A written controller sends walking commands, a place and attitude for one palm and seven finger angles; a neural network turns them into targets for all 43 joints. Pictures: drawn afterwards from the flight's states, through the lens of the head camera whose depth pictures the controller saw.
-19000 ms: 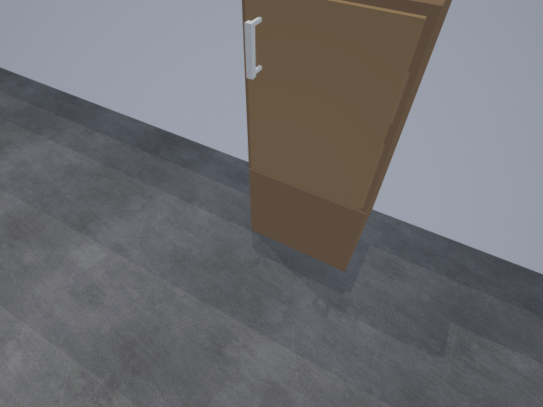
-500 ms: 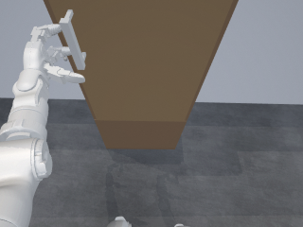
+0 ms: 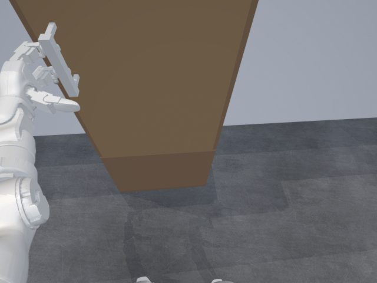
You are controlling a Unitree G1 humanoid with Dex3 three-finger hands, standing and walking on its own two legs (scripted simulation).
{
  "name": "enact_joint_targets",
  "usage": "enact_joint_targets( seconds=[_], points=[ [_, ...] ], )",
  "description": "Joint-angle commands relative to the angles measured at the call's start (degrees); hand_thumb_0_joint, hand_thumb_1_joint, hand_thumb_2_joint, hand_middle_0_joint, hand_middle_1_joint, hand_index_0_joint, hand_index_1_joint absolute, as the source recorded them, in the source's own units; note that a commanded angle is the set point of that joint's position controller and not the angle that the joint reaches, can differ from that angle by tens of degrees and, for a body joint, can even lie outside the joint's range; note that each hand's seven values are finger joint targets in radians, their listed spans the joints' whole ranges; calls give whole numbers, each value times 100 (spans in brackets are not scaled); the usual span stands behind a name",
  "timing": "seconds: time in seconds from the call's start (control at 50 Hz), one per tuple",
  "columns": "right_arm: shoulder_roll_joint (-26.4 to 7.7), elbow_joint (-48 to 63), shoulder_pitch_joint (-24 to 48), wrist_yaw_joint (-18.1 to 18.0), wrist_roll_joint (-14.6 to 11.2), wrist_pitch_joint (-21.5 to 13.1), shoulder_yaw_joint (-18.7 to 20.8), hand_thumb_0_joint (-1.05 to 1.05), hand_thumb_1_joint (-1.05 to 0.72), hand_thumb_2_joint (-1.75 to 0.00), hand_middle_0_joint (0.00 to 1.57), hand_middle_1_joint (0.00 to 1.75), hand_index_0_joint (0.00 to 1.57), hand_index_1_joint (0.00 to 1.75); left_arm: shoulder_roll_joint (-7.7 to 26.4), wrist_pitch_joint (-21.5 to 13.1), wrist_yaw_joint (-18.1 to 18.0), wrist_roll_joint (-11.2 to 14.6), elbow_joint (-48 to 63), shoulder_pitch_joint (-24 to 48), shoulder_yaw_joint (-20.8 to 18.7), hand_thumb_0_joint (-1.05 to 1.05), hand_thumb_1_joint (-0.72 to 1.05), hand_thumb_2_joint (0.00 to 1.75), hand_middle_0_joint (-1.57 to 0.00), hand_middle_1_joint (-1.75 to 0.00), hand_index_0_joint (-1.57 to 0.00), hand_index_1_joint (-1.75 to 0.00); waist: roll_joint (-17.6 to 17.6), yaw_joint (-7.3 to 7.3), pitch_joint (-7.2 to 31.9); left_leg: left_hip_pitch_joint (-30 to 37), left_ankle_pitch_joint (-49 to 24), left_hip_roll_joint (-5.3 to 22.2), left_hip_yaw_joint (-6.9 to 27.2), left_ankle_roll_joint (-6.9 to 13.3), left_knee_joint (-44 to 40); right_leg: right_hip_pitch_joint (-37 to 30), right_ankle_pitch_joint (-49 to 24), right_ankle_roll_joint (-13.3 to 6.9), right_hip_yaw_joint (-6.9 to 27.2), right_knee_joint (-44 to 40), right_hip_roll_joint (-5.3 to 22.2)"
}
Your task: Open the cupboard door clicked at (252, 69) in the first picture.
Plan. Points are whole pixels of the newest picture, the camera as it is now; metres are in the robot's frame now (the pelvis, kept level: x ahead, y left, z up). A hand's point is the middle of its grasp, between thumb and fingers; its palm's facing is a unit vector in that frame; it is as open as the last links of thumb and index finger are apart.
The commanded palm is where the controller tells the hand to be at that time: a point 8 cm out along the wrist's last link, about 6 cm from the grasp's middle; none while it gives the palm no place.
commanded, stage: move the hooked fingers beside the handle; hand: left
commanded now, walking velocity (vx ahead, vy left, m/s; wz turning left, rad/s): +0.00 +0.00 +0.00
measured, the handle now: (63, 62) +0.55 +0.23 +0.14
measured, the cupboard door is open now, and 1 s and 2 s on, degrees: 0 0 0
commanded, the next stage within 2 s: slide the fingers in behind the handle in 1.54 s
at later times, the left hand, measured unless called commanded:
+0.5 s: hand (37, 80) +0.49 +0.26 +0.14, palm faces +0.02 -1.00 +0.00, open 14.0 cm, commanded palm +0.47 +0.31 +0.14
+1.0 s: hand (30, 85) +0.48 +0.27 +0.14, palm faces +0.01 -1.00 +0.01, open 14.0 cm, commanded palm +0.46 +0.32 +0.14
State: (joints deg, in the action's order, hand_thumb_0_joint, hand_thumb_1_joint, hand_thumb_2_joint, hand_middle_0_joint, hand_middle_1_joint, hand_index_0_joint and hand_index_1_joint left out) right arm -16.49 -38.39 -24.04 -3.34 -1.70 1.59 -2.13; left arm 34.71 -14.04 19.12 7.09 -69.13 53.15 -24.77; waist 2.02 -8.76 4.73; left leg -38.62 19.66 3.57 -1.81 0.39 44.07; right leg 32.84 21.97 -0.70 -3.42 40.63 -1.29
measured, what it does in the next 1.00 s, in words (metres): stands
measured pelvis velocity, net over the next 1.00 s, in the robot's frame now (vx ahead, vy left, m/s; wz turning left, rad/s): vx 0.00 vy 0.02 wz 0.00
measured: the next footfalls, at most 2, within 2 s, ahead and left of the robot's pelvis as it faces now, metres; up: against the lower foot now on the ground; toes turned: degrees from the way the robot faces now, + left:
none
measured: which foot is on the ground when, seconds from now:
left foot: down 0.00-1.00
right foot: down 0.00-1.00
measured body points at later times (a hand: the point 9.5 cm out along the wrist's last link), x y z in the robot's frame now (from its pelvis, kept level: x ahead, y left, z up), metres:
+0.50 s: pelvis +0.00 +0.02 +0.00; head +0.09 +0.03 +0.44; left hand +0.49 +0.31 +0.15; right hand +0.01 -0.26 -0.11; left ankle +0.01 +0.11 -0.71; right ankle -0.03 -0.11 -0.71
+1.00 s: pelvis +0.00 +0.02 +0.00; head +0.08 +0.04 +0.44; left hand +0.48 +0.33 +0.14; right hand +0.01 -0.26 -0.11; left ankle +0.01 +0.11 -0.71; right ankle -0.03 -0.11 -0.71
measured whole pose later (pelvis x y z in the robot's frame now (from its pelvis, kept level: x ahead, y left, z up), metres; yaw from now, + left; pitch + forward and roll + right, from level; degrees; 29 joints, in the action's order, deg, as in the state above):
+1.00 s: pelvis +0.00 +0.02 +0.00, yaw +0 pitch +15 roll -3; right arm -16.9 -36.9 -23.7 -3.8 -1.6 3.3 -2.3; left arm 38.2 -13.0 24.5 8.3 -68.4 52.0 -25.6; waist 1.8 -8.5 5.8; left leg -40.2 20.6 3.0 -2.0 1.8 45.7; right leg 33.5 21.7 0.7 -3.1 40.3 -0.7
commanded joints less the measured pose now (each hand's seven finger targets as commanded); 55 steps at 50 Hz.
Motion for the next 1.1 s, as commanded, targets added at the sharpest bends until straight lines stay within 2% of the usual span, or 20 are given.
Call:
enact_joint_targets(
  seconds=[0.0, 0.02, 0.1, 0.16, 0.2, 0.22, 0.26, 0.36, 0.42, 0.46, 0.5, 0.52, 0.6, 0.66, 0.68, 0.72, 0.78, 0.88, 1.0, 1.08],
  points=[
    [-975, 392, -608, -99, -13, -75, 385, 0, -90, -90, 20, 30, 20, 30, 1693, -456, 97, 156, 1389, 2723, -72, 0, -50, 30, -30, -120, -30, -120, 554, -48, 2228, 1870, -1803, -262, 240, 229, -213, -417, -2295, 85, 281, -504, -136],
    [-999, 360, -642, -106, -15, -67, 388, 0, -90, -90, 20, 30, 20, 30, 1814, -441, 104, 158, 1300, 2670, -166, 0, -50, 30, -30, -120, -30, -120, 392, -58, 2176, 1807, -1731, -244, 254, 234, -219, -402, -2220, 89, 268, -520, -140],
    [-1030, 423, -626, -123, -23, -22, 388, 0, -90, -90, 20, 30, 20, 30, 2048, -376, 236, 188, 1206, 2428, -308, 0, -50, 30, -30, -120, -30, -120, 485, 46, 2255, 1747, -1887, -256, 233, 228, -231, -579, -2441, 72, 273, -475, -127],
    [-1042, 437, -640, -121, -24, 1, 394, 0, -90, -90, 20, 30, 20, 30, 1979, -335, 302, 172, 1263, 2574, -177, 0, -50, 30, -30, -120, -30, -120, 591, -16, 2184, 1822, -1807, -248, 260, 217, -238, -387, -2234, 73, 241, -500, -140],
    [-1044, 454, -632, -123, -24, 10, 404, 0, -90, -90, 20, 30, 20, 30, 1956, -368, 328, 217, 1287, 2417, -209, 0, -50, 30, -30, -120, -30, -120, 563, -1, 2275, 1955, -1968, -231, 249, 223, -210, -356, -2315, 73, 232, -498, -159],
    [-1071, 444, -651, -129, -19, 22, 395, 0, -90, -90, 20, 30, 20, 30, 2132, -364, 329, 230, 1238, 2435, -332, 0, -50, 30, -30, -120, -30, -120, 470, 9, 2217, 1872, -1940, -222, 271, 223, -218, -391, -2296, 72, 230, -494, -161],
    [-1074, 447, -634, -142, -37, 32, 383, 0, -90, -90, 20, 30, 20, 30, 2062, -343, 368, 245, 1183, 2585, -228, 0, -50, 30, -30, -120, -30, -120, 393, -62, 2052, 1781, -1757, -219, 287, 224, -240, -293, -2121, 78, 228, -515, -158],
    [-1095, 423, -668, -152, -8, 19, 390, 0, -90, -90, 20, 30, 20, 30, 2127, -417, 363, 188, 1273, 2733, -249, 0, -50, 30, -30, -120, -30, -120, 775, -58, 2219, 2171, -1977, -165, 408, 166, -210, 54, -1923, 33, 156, -458, -172],
    [-1056, 441, -668, -124, 11, 11, 413, 0, -90, -90, 20, 30, 20, 30, 1875, -497, 387, 233, 1559, 2622, -143, 0, -50, 30, -30, -120, -30, -120, 986, -5, 2641, 2647, -2538, -128, 455, 115, -135, 101, -2157, 14, 107, -376, -200],
    [-1074, 420, -677, -109, 14, 23, 404, 0, -90, -90, 20, 30, 20, 30, 1847, -418, 412, 273, 1344, 2552, -161, 0, -50, 30, -30, -120, -30, -120, 732, -36, 2401, 2497, -2431, -111, 472, 119, -146, 160, -2064, 23, 71, -403, -218],
    [-1099, 450, -687, -110, 13, 53, 408, 0, -90, -90, 20, 30, 20, 30, 2053, -340, 432, 297, 1184, 2322, -378, 0, -50, 30, -30, -120, -30, -120, 492, 43, 2388, 2329, -2483, -126, 429, 148, -164, -44, -2235, 33, 81, -388, -216],
    [-1109, 486, -684, -119, 5, 72, 404, 0, -90, -90, 20, 30, 20, 30, 2193, -284, 443, 287, 1158, 2217, -478, 0, -50, 30, -30, -120, -30, -120, 493, 101, 2375, 2211, -2505, -138, 404, 148, -170, -145, -2324, 31, 95, -368, -202],
    [-1073, 541, -660, -99, 12, 96, 386, 0, -90, -90, 20, 30, 20, 30, 2052, -281, 385, 153, 1289, 2294, -284, 0, -50, 30, -30, -120, -30, -120, 719, 66, 2170, 2317, -2537, -116, 463, 114, -176, 165, -2087, 13, 52, -360, -209],
    [-1109, 534, -707, -110, 27, 107, 402, 0, -90, -90, 20, 30, 20, 30, 2259, -387, 358, 177, 1396, 2464, -448, 0, -50, 30, -30, -120, -30, -120, 582, 29, 2282, 2350, -2508, -92, 504, 99, -177, 114, -2062, 14, 54, -348, -221],
    [-1097, 542, -696, -108, 28, 102, 400, 0, -90, -90, 20, 30, 20, 30, 2222, -451, 376, 228, 1521, 2490, -450, 0, -50, 30, -30, -120, -30, -120, 791, 46, 2360, 2480, -2675, -100, 496, 97, -142, 126, -2128, -6, 64, -327, -229],
    [-1104, 514, -681, -109, 25, 101, 405, 0, -90, -90, 20, 30, 20, 30, 2246, -493, 433, 239, 1488, 2510, -469, 0, -50, 30, -30, -120, -30, -120, 799, 38, 2474, 2576, -2649, -81, 516, 74, -129, 166, -2088, 6, 67, -332, -227],
    [-1088, 493, -672, -109, 22, 95, 391, 0, -90, -90, 20, 30, 20, 30, 1928, -434, 520, 267, 1336, 2450, -211, 0, -50, 30, -30, -120, -30, -120, 737, -29, 2239, 2464, -2467, -102, 502, 106, -142, 255, -1959, -1, 55, -380, -230],
    [-1093, 517, -670, -119, 20, 89, 391, 0, -90, -90, 20, 30, 20, 30, 1852, -273, 575, 303, 1327, 2369, -143, 0, -50, 30, -30, -120, -30, -120, 725, 8, 2227, 2403, -2367, -119, 497, 115, -175, 218, -1926, -11, 39, -392, -214],
    [-1109, 520, -636, -120, 16, 68, 383, 0, -90, -90, 20, 30, 20, 30, 2132, -365, 438, 276, 1420, 2600, -334, 0, -50, 30, -30, -120, -30, -120, 640, -15, 2255, 2290, -2133, -123, 501, 124, -196, 160, -1843, 9, 71, -392, -211],
    [-1129, 489, -655, -151, 11, 56, 349, 0, -90, -90, 20, 30, 20, 30, 2268, -345, 395, 179, 1092, 2667, -335, 0, -50, 30, -30, -120, -30, -120, 585, -74, 1917, 1955, -1732, -151, 467, 163, -202, 227, -1614, 18, 113, -442, -189]
  ],
)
